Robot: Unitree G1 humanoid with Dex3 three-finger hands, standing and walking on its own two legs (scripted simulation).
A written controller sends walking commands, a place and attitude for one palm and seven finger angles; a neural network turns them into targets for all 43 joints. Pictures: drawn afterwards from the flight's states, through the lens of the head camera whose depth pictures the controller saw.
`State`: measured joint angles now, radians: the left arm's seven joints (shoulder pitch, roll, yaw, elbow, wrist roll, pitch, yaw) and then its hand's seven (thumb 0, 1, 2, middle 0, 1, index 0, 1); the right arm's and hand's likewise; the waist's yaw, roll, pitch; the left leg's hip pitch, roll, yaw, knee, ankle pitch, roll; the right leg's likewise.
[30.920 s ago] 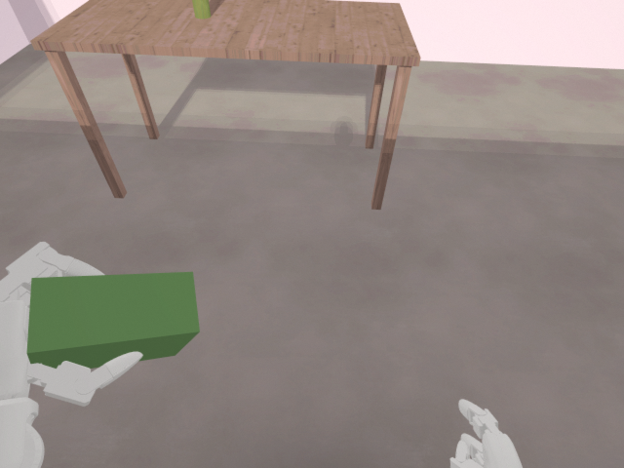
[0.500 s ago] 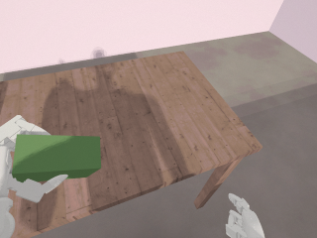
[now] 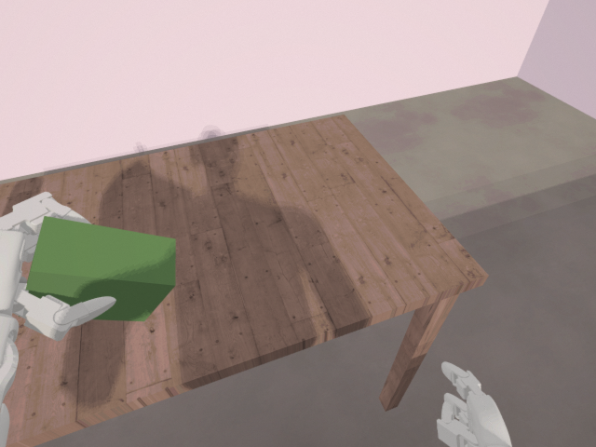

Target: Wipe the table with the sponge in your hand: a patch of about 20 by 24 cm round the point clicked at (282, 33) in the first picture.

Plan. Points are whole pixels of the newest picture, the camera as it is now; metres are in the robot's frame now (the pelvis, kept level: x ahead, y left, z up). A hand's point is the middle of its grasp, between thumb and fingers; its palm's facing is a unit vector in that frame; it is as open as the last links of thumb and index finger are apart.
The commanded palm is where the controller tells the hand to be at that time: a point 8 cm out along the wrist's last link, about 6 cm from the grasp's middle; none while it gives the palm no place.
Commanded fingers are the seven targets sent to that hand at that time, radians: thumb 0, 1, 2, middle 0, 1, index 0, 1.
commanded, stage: turn the palm down, sponge in hand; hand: left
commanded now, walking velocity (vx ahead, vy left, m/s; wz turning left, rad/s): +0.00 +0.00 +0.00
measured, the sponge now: (122, 277) +0.26 +0.23 +0.14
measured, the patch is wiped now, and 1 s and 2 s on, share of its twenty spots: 0.00 0.00 0.00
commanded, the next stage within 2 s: move the sponge above the wiping area in 1.98 s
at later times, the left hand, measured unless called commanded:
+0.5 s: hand (95, 296) +0.22 +0.24 +0.16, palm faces +0.25 -0.55 -0.80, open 10.1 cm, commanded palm +0.19 +0.27 +0.19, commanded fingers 0.00 0.10 1.30 -1.20 -1.60 -1.20 -1.60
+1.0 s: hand (70, 292) +0.23 +0.27 +0.15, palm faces +0.24 -0.30 -0.92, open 10.1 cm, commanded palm +0.19 +0.27 +0.20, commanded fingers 0.00 0.10 1.30 -1.20 -1.60 -1.20 -1.60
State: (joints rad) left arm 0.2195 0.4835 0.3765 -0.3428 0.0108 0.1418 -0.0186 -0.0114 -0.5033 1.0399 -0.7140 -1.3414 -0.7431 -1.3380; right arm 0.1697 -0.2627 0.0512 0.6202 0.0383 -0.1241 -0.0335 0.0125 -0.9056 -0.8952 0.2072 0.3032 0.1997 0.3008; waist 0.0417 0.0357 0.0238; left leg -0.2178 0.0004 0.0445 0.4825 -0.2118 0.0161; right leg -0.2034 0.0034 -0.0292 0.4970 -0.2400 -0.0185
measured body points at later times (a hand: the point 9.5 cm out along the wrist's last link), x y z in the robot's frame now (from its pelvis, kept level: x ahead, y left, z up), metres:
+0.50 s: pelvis +0.02 -0.03 -0.01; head +0.02 -0.06 +0.44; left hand +0.20 +0.27 +0.20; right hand +0.24 -0.25 -0.09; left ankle +0.03 +0.11 -0.74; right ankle +0.02 -0.11 -0.74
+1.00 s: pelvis +0.01 -0.02 +0.00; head +0.00 -0.05 +0.44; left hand +0.21 +0.28 +0.20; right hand +0.25 -0.22 -0.08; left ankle +0.03 +0.11 -0.74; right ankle +0.02 -0.11 -0.74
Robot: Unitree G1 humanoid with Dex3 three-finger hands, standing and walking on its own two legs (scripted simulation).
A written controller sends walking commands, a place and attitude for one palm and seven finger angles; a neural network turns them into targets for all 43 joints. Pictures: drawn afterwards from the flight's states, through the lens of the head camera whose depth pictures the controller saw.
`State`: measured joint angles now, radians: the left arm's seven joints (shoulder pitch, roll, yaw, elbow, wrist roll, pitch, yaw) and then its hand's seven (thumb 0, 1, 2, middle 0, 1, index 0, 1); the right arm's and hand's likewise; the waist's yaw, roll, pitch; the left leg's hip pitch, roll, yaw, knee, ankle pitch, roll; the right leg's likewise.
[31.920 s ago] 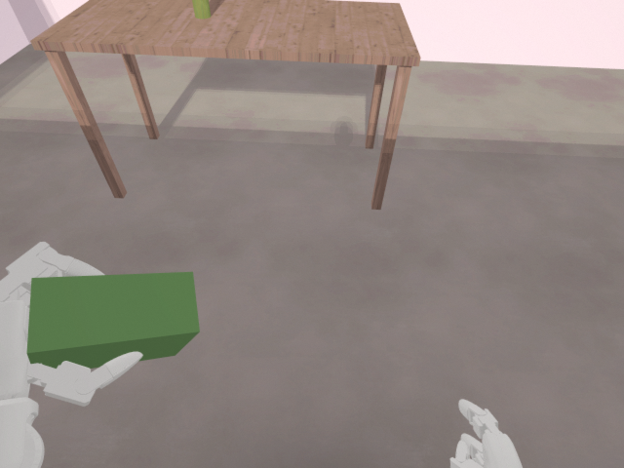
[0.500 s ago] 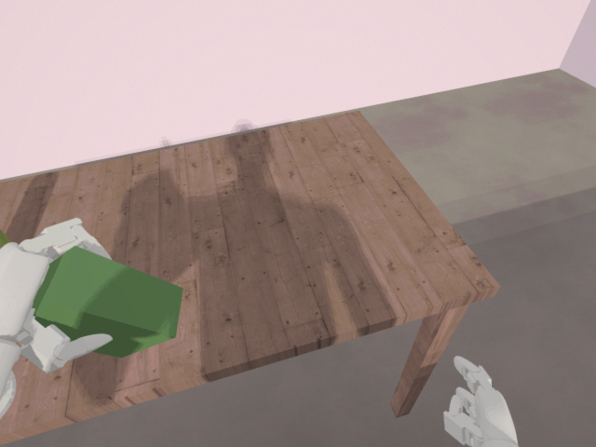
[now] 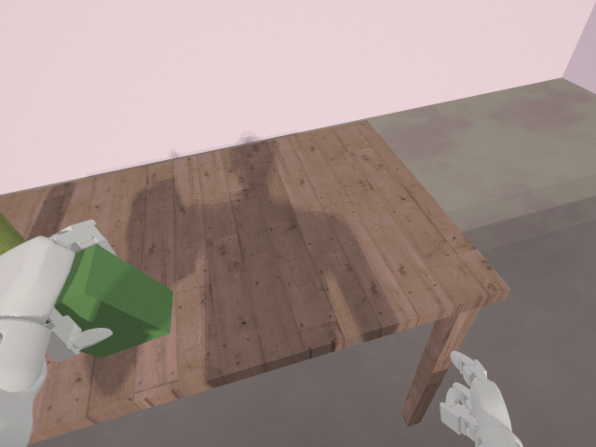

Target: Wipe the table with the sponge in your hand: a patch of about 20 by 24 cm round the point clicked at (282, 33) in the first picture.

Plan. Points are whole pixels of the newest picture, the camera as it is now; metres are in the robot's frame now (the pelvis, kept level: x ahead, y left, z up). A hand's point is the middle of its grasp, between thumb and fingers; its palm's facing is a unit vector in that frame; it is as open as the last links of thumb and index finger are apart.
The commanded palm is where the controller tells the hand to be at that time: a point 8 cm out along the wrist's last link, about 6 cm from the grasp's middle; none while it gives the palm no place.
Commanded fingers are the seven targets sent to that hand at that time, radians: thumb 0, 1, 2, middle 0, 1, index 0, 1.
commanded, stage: turn the palm down, sponge in hand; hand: left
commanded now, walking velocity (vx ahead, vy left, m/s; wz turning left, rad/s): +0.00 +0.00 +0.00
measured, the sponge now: (113, 312) +0.22 +0.27 +0.10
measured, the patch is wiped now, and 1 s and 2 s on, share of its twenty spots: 0.00 0.00 0.00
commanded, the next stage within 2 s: move the sponge above the wiping area in 0.98 s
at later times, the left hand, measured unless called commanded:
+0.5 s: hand (73, 287) +0.22 +0.30 +0.15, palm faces +0.11 -0.10 -0.99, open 10.1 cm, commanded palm +0.18 +0.29 +0.21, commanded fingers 0.00 0.10 1.30 -1.20 -1.60 -1.20 -1.60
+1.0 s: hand (81, 292) +0.22 +0.29 +0.15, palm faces +0.08 -0.06 -0.99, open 10.1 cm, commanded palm +0.19 +0.28 +0.21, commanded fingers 0.00 0.10 1.30 -1.20 -1.60 -1.20 -1.60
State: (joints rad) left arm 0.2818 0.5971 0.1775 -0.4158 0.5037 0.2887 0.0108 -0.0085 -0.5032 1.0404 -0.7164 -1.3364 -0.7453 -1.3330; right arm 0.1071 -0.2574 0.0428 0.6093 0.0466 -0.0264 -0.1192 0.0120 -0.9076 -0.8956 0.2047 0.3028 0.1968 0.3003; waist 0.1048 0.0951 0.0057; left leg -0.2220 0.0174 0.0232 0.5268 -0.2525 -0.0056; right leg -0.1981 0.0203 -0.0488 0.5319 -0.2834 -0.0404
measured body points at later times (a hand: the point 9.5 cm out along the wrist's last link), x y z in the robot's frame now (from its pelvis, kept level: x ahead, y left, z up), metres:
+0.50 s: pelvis +0.00 +0.01 +0.01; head -0.01 -0.04 +0.45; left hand +0.21 +0.30 +0.21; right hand +0.25 -0.18 -0.07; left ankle +0.02 +0.12 -0.73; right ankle +0.01 -0.09 -0.73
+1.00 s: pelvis -0.01 +0.00 +0.01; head -0.02 -0.05 +0.45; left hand +0.21 +0.29 +0.20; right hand +0.25 -0.18 -0.07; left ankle +0.02 +0.12 -0.73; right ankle +0.01 -0.09 -0.73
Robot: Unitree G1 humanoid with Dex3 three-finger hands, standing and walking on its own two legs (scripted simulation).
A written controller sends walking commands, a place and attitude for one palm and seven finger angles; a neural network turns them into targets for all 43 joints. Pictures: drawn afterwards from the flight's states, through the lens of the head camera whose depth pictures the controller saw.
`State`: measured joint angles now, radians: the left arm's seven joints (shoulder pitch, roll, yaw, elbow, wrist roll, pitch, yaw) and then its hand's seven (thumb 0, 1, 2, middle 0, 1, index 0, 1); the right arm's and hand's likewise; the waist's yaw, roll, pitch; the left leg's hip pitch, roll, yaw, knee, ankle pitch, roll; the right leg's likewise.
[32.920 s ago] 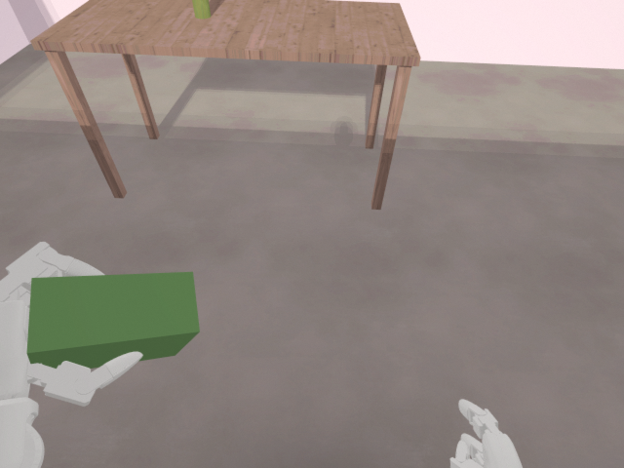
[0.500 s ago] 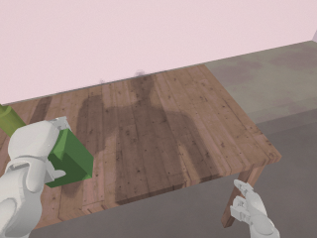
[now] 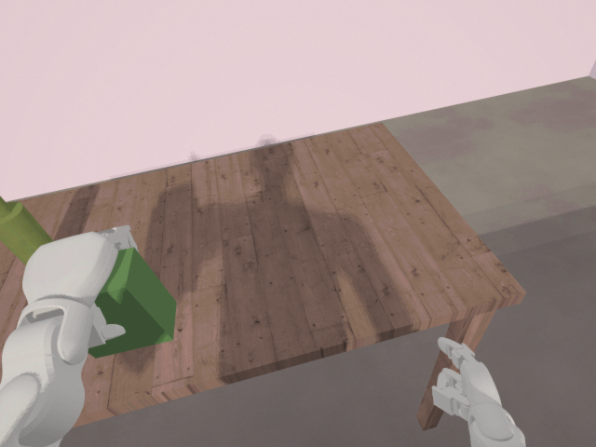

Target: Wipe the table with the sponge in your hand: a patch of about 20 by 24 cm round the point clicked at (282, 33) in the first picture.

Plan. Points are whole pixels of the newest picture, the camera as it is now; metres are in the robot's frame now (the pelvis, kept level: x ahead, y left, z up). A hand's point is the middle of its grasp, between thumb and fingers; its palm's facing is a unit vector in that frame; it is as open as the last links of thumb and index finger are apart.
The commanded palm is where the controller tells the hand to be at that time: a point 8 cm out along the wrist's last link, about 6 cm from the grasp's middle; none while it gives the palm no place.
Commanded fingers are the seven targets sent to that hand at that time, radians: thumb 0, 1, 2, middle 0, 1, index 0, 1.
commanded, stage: move the sponge above the wiping area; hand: left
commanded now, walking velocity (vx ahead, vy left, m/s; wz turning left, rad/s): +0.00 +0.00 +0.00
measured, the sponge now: (122, 314) +0.23 +0.29 +0.08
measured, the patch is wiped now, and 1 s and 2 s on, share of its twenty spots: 0.00 0.00 0.00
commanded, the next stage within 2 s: none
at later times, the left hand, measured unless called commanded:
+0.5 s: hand (108, 292) +0.23 +0.29 +0.12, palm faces +0.06 -0.08 -1.00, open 10.1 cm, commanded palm +0.20 +0.28 +0.19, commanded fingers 0.00 0.10 1.30 -1.20 -1.60 -1.20 -1.60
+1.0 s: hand (136, 287) +0.25 +0.27 +0.11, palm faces +0.06 -0.09 -0.99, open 10.1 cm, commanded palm +0.22 +0.27 +0.17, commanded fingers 0.00 0.10 1.30 -1.20 -1.60 -1.20 -1.60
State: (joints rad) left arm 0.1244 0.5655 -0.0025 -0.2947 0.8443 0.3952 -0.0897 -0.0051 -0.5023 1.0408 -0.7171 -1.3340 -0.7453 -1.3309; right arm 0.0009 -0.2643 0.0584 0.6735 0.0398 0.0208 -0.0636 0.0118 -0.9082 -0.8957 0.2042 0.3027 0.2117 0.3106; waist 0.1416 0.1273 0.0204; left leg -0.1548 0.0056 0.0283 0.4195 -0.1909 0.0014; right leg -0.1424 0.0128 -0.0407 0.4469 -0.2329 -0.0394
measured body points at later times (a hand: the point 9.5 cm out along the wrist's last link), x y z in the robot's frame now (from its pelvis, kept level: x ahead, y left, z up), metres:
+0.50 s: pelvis +0.00 +0.01 +0.00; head -0.01 -0.04 +0.45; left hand +0.22 +0.29 +0.18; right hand +0.26 -0.19 -0.08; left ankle +0.03 +0.12 -0.74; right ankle +0.01 -0.09 -0.74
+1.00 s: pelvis +0.01 +0.01 +0.00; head -0.01 -0.04 +0.45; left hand +0.24 +0.27 +0.16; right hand +0.26 -0.19 -0.08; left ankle +0.03 +0.12 -0.74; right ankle +0.01 -0.09 -0.74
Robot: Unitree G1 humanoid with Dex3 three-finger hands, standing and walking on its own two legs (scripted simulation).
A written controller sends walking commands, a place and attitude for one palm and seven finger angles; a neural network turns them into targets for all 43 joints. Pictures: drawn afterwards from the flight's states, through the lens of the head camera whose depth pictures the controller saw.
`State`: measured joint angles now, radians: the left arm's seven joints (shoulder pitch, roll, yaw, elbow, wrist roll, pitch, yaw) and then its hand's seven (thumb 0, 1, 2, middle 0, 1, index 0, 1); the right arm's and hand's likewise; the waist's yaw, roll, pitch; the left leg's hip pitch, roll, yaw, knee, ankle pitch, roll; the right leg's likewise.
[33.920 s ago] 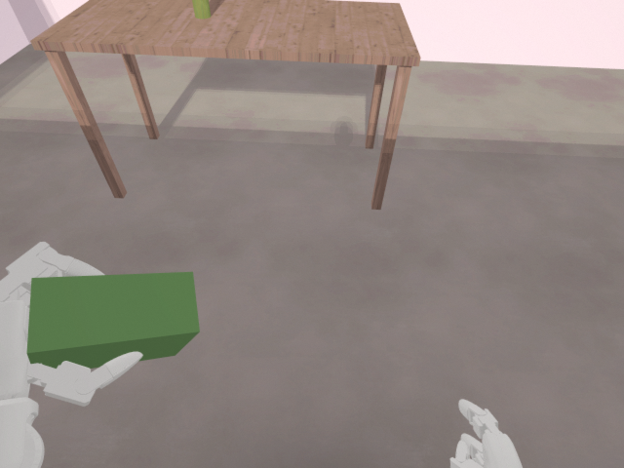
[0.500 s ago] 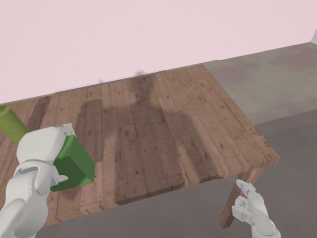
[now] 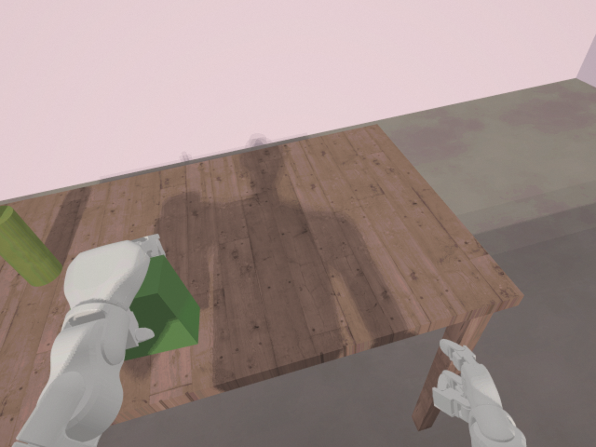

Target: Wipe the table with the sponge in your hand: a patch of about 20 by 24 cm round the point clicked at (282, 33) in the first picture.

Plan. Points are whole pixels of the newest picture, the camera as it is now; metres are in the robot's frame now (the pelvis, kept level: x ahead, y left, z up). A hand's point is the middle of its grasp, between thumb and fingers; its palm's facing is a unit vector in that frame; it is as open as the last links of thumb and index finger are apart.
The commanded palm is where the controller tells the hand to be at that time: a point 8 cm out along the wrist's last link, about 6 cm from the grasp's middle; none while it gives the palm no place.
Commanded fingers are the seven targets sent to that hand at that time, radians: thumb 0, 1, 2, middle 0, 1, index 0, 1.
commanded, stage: move the sponge above the wiping area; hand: left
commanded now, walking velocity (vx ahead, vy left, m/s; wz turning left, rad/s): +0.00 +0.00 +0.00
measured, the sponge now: (150, 318) +0.24 +0.26 +0.05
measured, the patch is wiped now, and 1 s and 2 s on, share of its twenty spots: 0.00 0.00 0.00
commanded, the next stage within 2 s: lower the sponge onto the table in 1.48 s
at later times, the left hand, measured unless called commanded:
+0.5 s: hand (136, 299) +0.25 +0.27 +0.09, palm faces +0.01 -0.09 -1.00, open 10.1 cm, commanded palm +0.22 +0.26 +0.16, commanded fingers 0.00 0.10 1.30 -1.20 -1.60 -1.20 -1.60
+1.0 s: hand (142, 300) +0.26 +0.27 +0.08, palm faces +0.01 -0.10 -0.99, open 10.1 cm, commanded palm +0.23 +0.26 +0.15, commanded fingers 0.00 0.10 1.30 -1.20 -1.60 -1.20 -1.60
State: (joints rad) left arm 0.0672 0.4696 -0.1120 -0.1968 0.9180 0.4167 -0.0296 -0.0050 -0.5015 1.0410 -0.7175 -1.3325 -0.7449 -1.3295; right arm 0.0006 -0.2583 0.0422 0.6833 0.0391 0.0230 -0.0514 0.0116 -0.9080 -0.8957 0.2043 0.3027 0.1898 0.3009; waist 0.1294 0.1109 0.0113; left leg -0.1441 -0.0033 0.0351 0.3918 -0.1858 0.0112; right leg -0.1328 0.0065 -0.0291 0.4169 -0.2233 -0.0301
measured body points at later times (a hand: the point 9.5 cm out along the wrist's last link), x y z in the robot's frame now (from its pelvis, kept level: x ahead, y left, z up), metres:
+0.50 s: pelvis +0.00 -0.01 +0.00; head +0.00 -0.05 +0.45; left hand +0.24 +0.27 +0.14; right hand +0.26 -0.21 -0.08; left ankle +0.02 +0.11 -0.74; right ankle +0.01 -0.10 -0.74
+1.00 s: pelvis +0.01 +0.00 +0.00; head +0.00 -0.04 +0.45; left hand +0.25 +0.27 +0.13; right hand +0.26 -0.19 -0.08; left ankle +0.02 +0.11 -0.74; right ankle +0.01 -0.10 -0.74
